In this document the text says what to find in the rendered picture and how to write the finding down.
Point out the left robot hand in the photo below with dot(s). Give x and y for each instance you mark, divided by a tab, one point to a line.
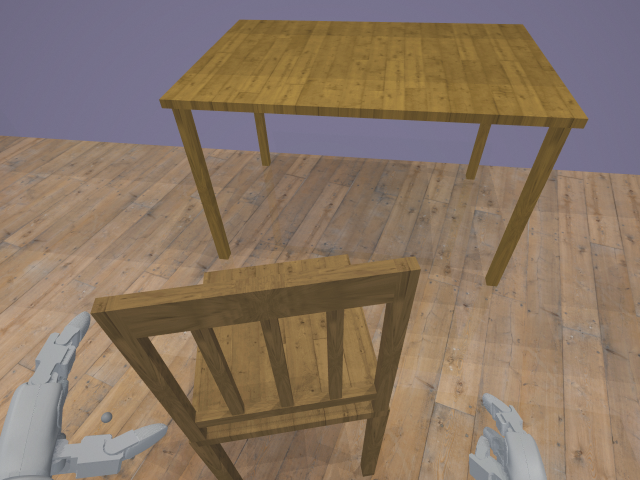
28	441

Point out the chair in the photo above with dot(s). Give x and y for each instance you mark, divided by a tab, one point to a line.
280	347

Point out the table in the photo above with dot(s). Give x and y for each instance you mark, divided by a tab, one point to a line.
444	72

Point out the right robot hand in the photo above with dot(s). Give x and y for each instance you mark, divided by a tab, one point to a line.
518	456

